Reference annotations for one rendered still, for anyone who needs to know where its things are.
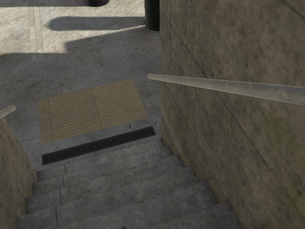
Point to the stairs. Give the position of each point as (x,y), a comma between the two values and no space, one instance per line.
(143,186)

